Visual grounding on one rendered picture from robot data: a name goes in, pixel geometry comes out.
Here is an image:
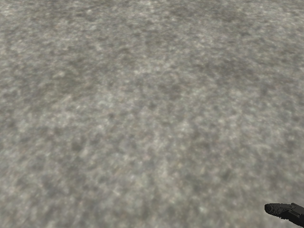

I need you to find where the robot right hand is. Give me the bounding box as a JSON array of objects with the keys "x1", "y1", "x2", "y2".
[{"x1": 264, "y1": 202, "x2": 304, "y2": 228}]

